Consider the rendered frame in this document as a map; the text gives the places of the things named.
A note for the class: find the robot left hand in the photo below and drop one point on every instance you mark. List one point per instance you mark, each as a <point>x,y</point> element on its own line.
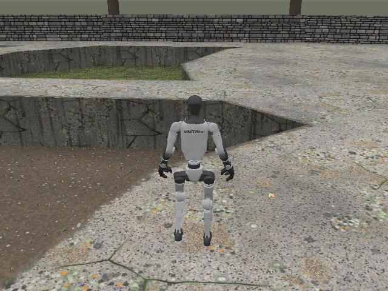
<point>166,169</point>

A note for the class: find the right robot forearm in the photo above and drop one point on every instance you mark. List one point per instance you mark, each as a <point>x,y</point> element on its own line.
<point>225,160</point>

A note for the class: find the right robot upper arm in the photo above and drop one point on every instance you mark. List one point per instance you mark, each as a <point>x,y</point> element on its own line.
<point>216,137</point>

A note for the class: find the robot left thigh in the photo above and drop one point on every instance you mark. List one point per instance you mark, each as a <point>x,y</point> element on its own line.
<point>179,179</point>

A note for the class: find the left robot upper arm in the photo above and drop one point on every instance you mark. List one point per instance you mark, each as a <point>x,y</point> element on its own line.
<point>175,127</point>

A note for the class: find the robot torso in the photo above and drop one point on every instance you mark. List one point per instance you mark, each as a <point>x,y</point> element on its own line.
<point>194,146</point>

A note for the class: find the left robot forearm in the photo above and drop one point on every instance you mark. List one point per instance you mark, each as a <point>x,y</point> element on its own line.
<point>165,158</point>

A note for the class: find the robot right hand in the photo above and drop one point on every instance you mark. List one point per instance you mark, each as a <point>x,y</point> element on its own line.
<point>230,171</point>

